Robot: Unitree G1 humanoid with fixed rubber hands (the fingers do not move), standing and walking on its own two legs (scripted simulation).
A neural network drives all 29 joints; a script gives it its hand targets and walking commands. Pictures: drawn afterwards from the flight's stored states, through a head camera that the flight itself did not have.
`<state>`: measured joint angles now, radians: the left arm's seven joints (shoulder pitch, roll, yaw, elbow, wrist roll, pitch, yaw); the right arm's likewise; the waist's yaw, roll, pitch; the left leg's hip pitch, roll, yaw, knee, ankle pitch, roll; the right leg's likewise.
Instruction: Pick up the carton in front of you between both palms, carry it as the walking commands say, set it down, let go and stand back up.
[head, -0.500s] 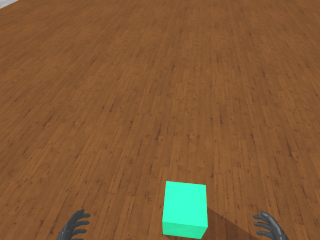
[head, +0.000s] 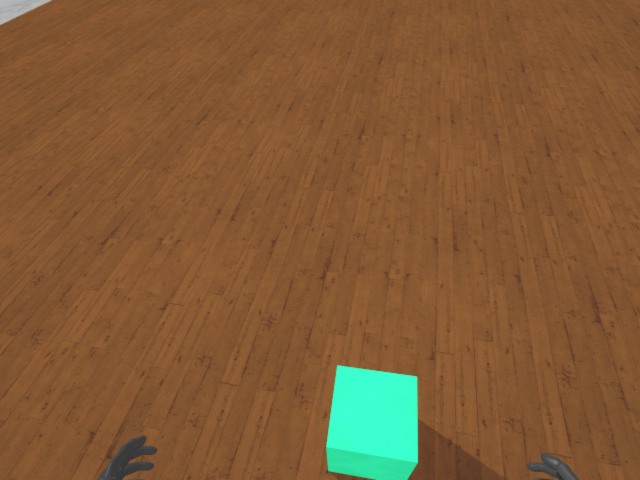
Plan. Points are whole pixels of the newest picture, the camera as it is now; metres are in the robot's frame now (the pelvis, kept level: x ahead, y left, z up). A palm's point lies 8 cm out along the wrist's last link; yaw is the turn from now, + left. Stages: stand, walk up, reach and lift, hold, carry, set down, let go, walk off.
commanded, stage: stand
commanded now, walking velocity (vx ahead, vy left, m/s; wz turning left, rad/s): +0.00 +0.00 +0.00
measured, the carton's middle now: (371, 425) +0.39 -0.08 -0.64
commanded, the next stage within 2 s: none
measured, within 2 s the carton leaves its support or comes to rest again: neither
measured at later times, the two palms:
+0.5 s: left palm out of the picture +0.09 +0.31 -0.09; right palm out of the picture +0.08 -0.30 -0.10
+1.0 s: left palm out of the picture +0.07 +0.31 -0.09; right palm out of the picture +0.06 -0.30 -0.10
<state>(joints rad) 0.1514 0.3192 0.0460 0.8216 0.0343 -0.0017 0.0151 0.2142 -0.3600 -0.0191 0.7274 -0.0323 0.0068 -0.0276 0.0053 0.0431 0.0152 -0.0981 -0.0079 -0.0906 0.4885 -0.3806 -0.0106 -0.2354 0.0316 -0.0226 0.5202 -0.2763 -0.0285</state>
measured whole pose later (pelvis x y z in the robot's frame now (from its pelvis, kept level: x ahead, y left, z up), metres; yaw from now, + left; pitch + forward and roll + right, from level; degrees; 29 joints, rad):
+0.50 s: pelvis -0.02 +0.00 +0.01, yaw +0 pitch -2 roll +0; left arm 0.12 0.35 0.04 0.96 0.02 -0.01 0.01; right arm 0.20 -0.38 -0.01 0.86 -0.03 -0.01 -0.02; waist 0.01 0.03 0.02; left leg -0.05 -0.01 -0.09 0.40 -0.31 -0.01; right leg -0.19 0.02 -0.02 0.43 -0.21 -0.02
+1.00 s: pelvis -0.03 +0.00 +0.01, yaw +0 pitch -3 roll +0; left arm 0.10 0.37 0.03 1.05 0.01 -0.01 0.00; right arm 0.18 -0.39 0.00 0.95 -0.02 -0.01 -0.02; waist 0.01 0.03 0.03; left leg -0.04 -0.01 -0.08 0.36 -0.28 -0.01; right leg -0.18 0.02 -0.01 0.39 -0.17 -0.02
